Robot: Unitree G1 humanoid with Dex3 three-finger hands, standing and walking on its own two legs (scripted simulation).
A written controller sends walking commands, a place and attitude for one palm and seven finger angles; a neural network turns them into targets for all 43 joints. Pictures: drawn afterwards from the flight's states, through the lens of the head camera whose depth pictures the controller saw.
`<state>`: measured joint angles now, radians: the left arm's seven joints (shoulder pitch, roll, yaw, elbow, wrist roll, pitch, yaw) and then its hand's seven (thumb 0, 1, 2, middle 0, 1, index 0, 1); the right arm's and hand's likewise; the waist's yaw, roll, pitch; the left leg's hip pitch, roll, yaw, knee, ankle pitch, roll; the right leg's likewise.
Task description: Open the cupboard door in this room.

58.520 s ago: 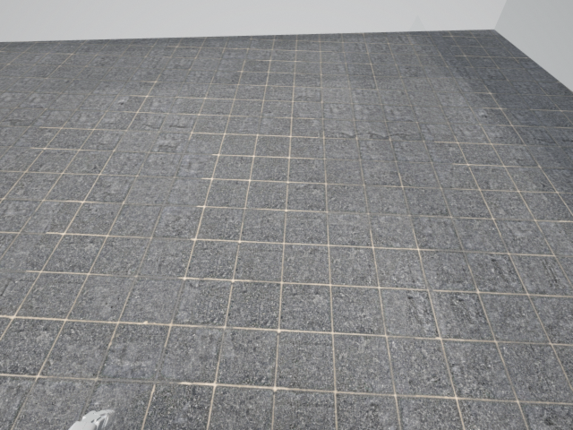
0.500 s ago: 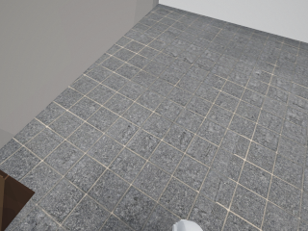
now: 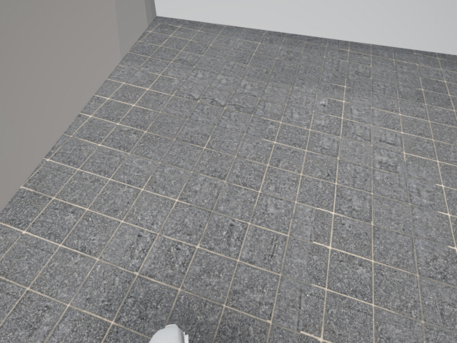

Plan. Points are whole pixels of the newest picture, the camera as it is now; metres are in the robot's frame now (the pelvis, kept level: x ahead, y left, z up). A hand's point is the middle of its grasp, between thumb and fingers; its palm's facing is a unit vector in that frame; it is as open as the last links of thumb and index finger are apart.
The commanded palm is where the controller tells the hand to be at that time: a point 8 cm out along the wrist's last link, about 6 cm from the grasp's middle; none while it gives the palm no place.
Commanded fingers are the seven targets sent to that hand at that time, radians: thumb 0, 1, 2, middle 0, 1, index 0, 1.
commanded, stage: walk to a spot facing it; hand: left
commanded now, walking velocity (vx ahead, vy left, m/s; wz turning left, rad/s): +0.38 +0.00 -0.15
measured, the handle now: out of the picture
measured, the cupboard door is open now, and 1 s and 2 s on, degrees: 46 46 46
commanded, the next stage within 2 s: turn to face it in 0.74 s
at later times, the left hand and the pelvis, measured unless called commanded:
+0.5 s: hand (174, 249) +0.34 +0.14 -0.17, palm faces -0.08 -0.98 -0.20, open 7.3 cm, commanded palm none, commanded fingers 0.00 0.90 0.90 -0.20 -0.30 -0.20 -0.30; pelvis +0.22 -0.04 -0.01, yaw -5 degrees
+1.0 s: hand (182, 202) +0.48 +0.13 -0.18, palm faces +0.02 -0.98 -0.18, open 7.3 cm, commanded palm none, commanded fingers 0.00 0.90 0.90 -0.20 -0.30 -0.20 -0.30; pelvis +0.43 -0.05 +0.00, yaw +0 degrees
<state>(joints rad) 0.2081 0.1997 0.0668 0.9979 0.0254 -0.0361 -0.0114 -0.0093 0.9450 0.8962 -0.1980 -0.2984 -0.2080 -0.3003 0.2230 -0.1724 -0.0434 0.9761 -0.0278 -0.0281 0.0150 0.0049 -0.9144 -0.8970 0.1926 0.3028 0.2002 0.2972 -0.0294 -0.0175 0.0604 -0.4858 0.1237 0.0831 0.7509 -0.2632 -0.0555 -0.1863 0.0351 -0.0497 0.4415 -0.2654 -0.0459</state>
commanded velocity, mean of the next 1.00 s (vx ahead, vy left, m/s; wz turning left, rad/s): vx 0.28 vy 0.00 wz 0.08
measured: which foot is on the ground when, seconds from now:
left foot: up 0.00-0.06, down 0.08-0.44, up 0.46-0.78, down 0.80-1.00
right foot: down 0.00-0.08, up 0.10-0.42, down 0.44-0.80, up 0.82-1.00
